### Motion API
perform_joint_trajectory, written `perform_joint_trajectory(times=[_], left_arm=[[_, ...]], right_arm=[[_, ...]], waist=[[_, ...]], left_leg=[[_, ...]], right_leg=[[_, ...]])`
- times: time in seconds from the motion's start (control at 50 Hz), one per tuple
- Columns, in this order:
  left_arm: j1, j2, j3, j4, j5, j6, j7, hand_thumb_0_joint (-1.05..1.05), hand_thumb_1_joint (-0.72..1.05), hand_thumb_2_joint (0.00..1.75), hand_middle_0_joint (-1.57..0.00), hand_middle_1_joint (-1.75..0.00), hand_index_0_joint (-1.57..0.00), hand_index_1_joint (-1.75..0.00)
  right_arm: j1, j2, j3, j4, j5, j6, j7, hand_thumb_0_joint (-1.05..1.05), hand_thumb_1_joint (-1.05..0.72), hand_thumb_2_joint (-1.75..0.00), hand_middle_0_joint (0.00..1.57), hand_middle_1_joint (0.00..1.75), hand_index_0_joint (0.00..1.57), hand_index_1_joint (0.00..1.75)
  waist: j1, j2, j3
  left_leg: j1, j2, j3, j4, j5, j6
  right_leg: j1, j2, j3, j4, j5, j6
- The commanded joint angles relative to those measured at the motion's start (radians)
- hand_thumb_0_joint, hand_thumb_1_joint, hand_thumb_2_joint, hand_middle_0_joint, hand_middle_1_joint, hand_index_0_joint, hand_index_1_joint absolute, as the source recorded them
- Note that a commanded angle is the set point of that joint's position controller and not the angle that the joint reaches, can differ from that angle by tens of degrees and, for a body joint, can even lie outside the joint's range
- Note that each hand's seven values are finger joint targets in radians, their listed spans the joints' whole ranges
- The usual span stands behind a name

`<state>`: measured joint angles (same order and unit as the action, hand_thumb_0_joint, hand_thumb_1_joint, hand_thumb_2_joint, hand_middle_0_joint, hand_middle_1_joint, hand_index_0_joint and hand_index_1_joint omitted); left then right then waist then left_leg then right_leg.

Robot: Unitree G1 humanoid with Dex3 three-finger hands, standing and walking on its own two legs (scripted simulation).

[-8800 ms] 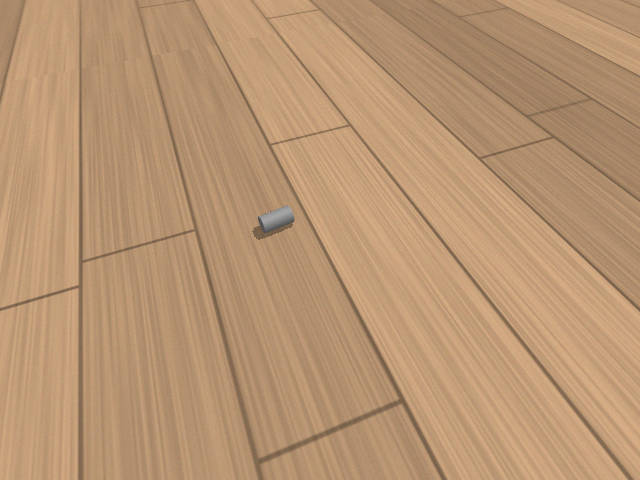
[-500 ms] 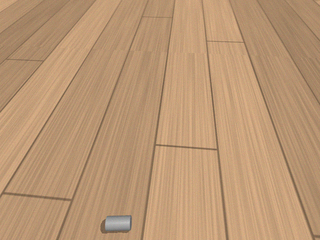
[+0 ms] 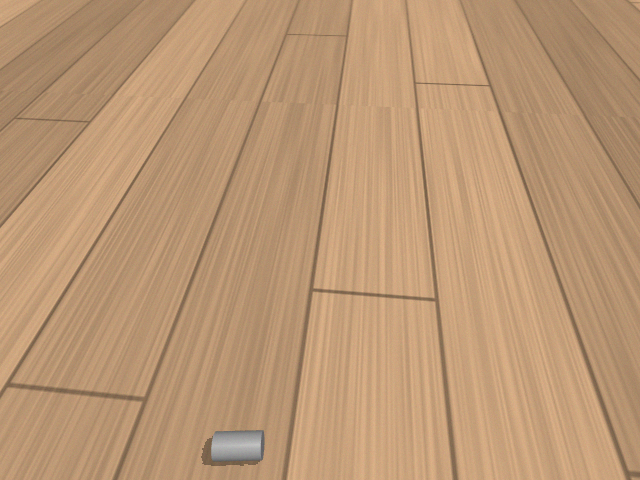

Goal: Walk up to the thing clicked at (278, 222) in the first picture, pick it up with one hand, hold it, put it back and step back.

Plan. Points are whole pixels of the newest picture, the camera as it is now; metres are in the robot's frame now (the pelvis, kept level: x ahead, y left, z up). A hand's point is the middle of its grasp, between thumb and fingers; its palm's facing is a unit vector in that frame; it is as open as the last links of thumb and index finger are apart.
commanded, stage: rise first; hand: left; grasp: from above
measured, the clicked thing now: (238, 445) +0.36 +0.26 -0.74
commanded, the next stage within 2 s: none
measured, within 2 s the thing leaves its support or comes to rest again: neither
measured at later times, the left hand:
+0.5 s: hand out of the picture +0.13 +0.26 -0.19, palm faces -0.09 -0.92 -0.39, open 11.7 cm
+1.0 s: hand out of the picture +0.12 +0.28 -0.29, palm faces -0.26 -0.80 -0.53, open 14.0 cm
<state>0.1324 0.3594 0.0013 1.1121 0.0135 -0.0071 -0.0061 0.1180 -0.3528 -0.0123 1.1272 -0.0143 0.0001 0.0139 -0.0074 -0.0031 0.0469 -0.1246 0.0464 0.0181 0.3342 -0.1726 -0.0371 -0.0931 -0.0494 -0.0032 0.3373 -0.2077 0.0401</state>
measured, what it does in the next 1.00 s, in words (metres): lowers itself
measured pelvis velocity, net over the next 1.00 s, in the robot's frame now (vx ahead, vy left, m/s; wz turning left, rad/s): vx -0.03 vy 0.01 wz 0.01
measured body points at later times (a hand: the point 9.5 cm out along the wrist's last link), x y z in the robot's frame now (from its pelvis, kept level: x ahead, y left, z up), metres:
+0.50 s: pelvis -0.02 +0.00 -0.04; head +0.05 +0.01 +0.40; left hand +0.14 +0.31 -0.17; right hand +0.09 -0.26 -0.16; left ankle +0.01 +0.14 -0.75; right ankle -0.01 -0.14 -0.75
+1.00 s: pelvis -0.03 +0.01 -0.15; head +0.09 +0.03 +0.29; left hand +0.13 +0.32 -0.25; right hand +0.17 -0.24 -0.24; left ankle +0.01 +0.14 -0.75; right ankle -0.01 -0.14 -0.75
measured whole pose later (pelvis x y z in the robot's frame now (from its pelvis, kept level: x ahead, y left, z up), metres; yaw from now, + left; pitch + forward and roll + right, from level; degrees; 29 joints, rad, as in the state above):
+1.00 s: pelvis -0.03 +0.01 -0.15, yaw +0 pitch +23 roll -2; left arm 0.22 0.35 0.15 0.48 0.38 0.09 0.00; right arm 0.13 -0.24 -0.06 0.57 -0.01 -0.12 0.03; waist -0.02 0.00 -0.16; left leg -1.21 0.05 -0.06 1.38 -0.58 -0.03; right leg -1.14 -0.04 -0.01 1.35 -0.62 0.05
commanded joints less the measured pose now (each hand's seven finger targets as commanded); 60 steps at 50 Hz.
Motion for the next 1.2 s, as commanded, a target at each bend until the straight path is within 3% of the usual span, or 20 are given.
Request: perform_joint_trajectory(times=[0.0,0.08,0.1,0.12,0.16,0.2,0.26,0.34,0.42,0.54,0.6,0.66,0.68,0.7,0.86,0.9,1.02,1.08,1.14,1.18], left_arm=[[-0.028,0.213,0.043,-0.059,-0.002,-0.019,0.014,0.00,0.90,0.90,-0.20,-0.30,-0.20,-0.30],[-0.023,0.217,0.044,-0.056,-0.002,-0.020,0.014,0.00,0.82,0.96,-0.12,-0.38,-0.12,-0.38],[-0.374,0.041,0.049,-0.407,-0.046,-0.112,0.026,0.00,0.75,0.93,-0.20,-0.46,-0.20,-0.46],[-0.479,0.082,0.058,-0.333,-0.049,-0.102,0.030,0.00,0.67,0.95,-0.21,-0.54,-0.19,-0.54],[-0.258,0.210,0.144,-0.093,0.000,-0.048,0.020,0.00,0.51,0.90,-0.20,-0.68,-0.20,-0.69],[-0.306,0.252,0.183,-0.069,0.052,-0.050,-0.005,0.00,0.35,0.90,-0.16,-0.83,-0.18,-0.81],[-0.137,0.221,0.217,-0.059,0.120,-0.029,-0.029,0.00,0.11,0.90,-0.11,-0.98,-0.14,-0.95],[-0.109,0.159,0.197,-0.160,0.152,0.021,-0.019,0.00,-0.19,0.96,-0.10,-1.01,-0.11,-1.00],[-0.113,0.165,0.214,-0.239,0.183,0.058,-0.001,0.00,-0.46,0.99,-0.09,-1.07,-0.09,-1.07],[-0.126,0.171,0.234,-0.482,0.232,0.031,0.015,0.00,-0.54,1.03,-0.07,-1.06,-0.05,-1.08],[-0.003,0.161,0.248,-0.469,0.248,0.054,0.016,0.00,-0.55,1.04,-0.06,-1.05,-0.04,-1.07],[-0.008,0.166,0.236,-0.620,0.269,0.063,0.014,0.00,-0.54,1.02,-0.06,-1.06,-0.05,-1.07],[0.081,0.151,0.238,-0.533,0.280,0.080,0.016,0.00,-0.55,1.01,-0.07,-1.05,-0.06,-1.07],[0.029,0.154,0.226,-0.651,0.284,0.077,0.016,0.00,-0.55,1.00,-0.07,-1.07,-0.06,-1.07],[0.176,0.153,0.235,-0.715,0.337,0.101,0.023,0.00,-0.54,0.96,-0.10,-1.03,-0.10,-1.04],[0.114,0.172,0.231,-0.756,0.358,0.094,0.027,0.00,-0.54,0.95,-0.11,-1.02,-0.10,-1.03],[-0.057,0.223,0.229,-0.688,0.483,0.005,0.041,0.00,-0.51,0.94,-0.13,-0.98,-0.13,-0.99],[-0.123,0.226,0.203,-0.618,0.547,-0.069,0.060,0.00,-0.50,0.93,-0.14,-0.98,-0.14,-0.98],[-0.203,0.320,0.251,-0.584,0.627,-0.133,0.096,0.00,-0.52,0.95,-0.15,-0.98,-0.14,-0.99],[-0.250,0.310,0.227,-0.567,0.663,-0.155,0.116,0.00,-0.49,0.94,-0.16,-0.98,-0.15,-0.98]], right_arm=[[-0.037,-0.215,-0.037,-0.063,0.004,-0.024,-0.018,0.00,-0.90,-0.90,0.20,0.30,0.20,0.30],[-0.038,-0.211,-0.035,-0.064,0.007,-0.024,-0.016,0.00,-0.92,-0.90,0.19,0.29,0.20,0.29],[-0.018,-0.039,0.006,-0.342,0.071,-0.074,-0.037,0.00,-1.00,-0.93,0.20,0.30,0.20,0.30],[0.036,-0.070,0.003,-0.286,0.077,-0.075,-0.047,0.00,-0.97,-0.92,0.20,0.30,0.20,0.30],[0.083,-0.113,-0.034,-0.306,0.073,-0.059,-0.060,0.00,-0.92,-0.91,0.20,0.30,0.20,0.30],[0.091,-0.104,-0.059,-0.347,0.052,-0.068,-0.063,0.00,-0.91,-0.90,0.20,0.30,0.20,0.30],[0.126,-0.086,-0.082,-0.408,0.029,-0.076,-0.045,0.00,-0.92,-0.91,0.20,0.30,0.20,0.30],[0.113,-0.071,-0.091,-0.490,0.037,-0.075,-0.032,0.00,-0.91,-0.90,0.20,0.30,0.20,0.30],[0.094,-0.060,-0.092,-0.547,0.035,-0.083,-0.019,0.00,-0.92,-0.91,0.20,0.30,0.20,0.30],[0.105,-0.042,-0.103,-0.603,0.023,-0.117,-0.019,0.00,-0.90,-0.90,0.20,0.30,0.20,0.30],[0.111,-0.040,-0.104,-0.605,0.020,-0.126,-0.022,0.00,-0.90,-0.90,0.20,0.30,0.20,0.30],[0.088,-0.038,-0.108,-0.640,0.020,-0.136,-0.023,0.00,-0.90,-0.90,0.20,0.30,0.20,0.30],[0.099,-0.031,-0.102,-0.622,0.018,-0.136,-0.022,0.00,-0.90,-0.90,0.20,0.30,0.20,0.30],[0.085,-0.035,-0.107,-0.647,0.020,-0.140,-0.021,0.00,-0.91,-0.90,0.20,0.30,0.20,0.30],[0.067,-0.029,-0.104,-0.654,0.014,-0.157,-0.006,0.00,-0.92,-0.91,0.20,0.30,0.20,0.30],[0.050,-0.034,-0.106,-0.659,0.014,-0.159,-0.001,0.00,-0.92,-0.91,0.20,0.30,0.20,0.30],[-0.003,-0.047,-0.109,-0.659,0.012,-0.179,0.010,0.00,-0.91,-0.90,0.20,0.30,0.20,0.30],[0.002,-0.055,-0.113,-0.623,0.011,-0.188,0.019,0.00,-0.92,-0.90,0.20,0.30,0.20,0.30],[-0.025,-0.084,-0.120,-0.621,0.008,-0.193,0.024,0.00,-0.93,-0.91,0.20,0.30,0.20,0.30],[-0.014,-0.087,-0.126,-0.603,0.002,-0.187,0.026,0.00,-0.93,-0.91,0.20,0.30,0.20,0.30]], waist=[[0.008,0.007,-0.070],[0.007,-0.003,-0.062],[-0.107,0.047,0.007],[-0.080,0.012,-0.030],[-0.041,-0.026,-0.038],[-0.019,-0.057,-0.127],[0.037,0.052,-0.246],[0.020,0.046,-0.262],[0.003,0.008,-0.257],[-0.002,0.051,-0.356],[-0.006,0.035,-0.359],[-0.004,0.075,-0.416],[-0.011,0.057,-0.395],[-0.011,0.055,-0.422],[-0.001,0.064,-0.481],[-0.013,0.076,-0.472],[-0.016,0.079,-0.495],[-0.020,0.097,-0.547],[0.010,0.139,-0.630],[-0.001,0.122,-0.686]], left_leg=[[0.039,0.091,-0.059,-0.036,0.150,0.049],[0.044,0.093,-0.060,-0.038,0.146,0.051],[-0.094,-0.050,0.058,0.029,-0.024,0.040],[-0.085,-0.051,0.051,0.035,-0.046,0.041],[-0.137,-0.050,0.042,0.083,-0.046,0.042],[-0.177,-0.049,0.035,0.156,0.004,0.044],[-0.237,-0.065,0.031,0.238,0.041,0.028],[-0.268,-0.053,0.016,0.270,0.038,0.023],[-0.382,-0.045,0.013,0.374,-0.031,0.029],[-0.505,-0.032,0.002,0.542,-0.069,0.031],[-0.564,-0.027,-0.005,0.590,-0.097,0.035],[-0.573,-0.020,-0.015,0.635,-0.059,0.033],[-0.604,-0.021,-0.013,0.656,-0.059,0.035],[-0.618,-0.022,-0.012,0.680,-0.048,0.039],[-0.749,-0.023,-0.025,0.833,-0.035,0.044],[-0.806,-0.024,-0.030,0.866,-0.088,0.044],[-0.995,-0.028,-0.044,1.010,-0.255,0.042],[-1.065,-0.027,-0.057,1.089,-0.263,0.036],[-1.104,-0.022,-0.069,1.167,-0.241,0.029],[-1.134,-0.022,-0.061,1.236,-0.225,0.034]], right_leg=[[-0.020,-0.087,0.053,-0.061,0.149,-0.054],[-0.027,-0.085,0.051,-0.062,0.145,-0.053],[-0.241,0.040,-0.017,-0.001,0.057,-0.038],[-0.193,0.041,-0.029,0.004,0.023,-0.039],[-0.219,0.051,-0.043,0.034,-0.019,-0.047],[-0.231,0.046,-0.038,0.110,0.037,-0.045],[-0.251,0.045,-0.035,0.214,0.053,-0.055],[-0.314,0.056,-0.045,0.264,0.027,-0.054],[-0.427,0.055,-0.044,0.353,-0.042,-0.051],[-0.586,0.048,-0.028,0.524,-0.073,-0.050],[-0.629,0.048,-0.028,0.569,-0.095,-0.047],[-0.674,0.051,-0.034,0.626,-0.069,-0.050],[-0.680,0.048,-0.034,0.636,-0.067,-0.048],[-0.695,0.049,-0.032,0.653,-0.051,-0.049],[-0.838,0.047,-0.040,0.807,-0.058,-0.051],[-0.897,0.046,-0.038,0.841,-0.096,-0.051],[-1.116,0.047,-0.033,0.997,-0.236,-0.055],[-1.228,0.047,-0.036,1.099,-0.245,-0.055],[-1.340,0.049,-0.043,1.209,-0.247,-0.062],[-1.373,0.052,-0.046,1.249,-0.230,-0.058]])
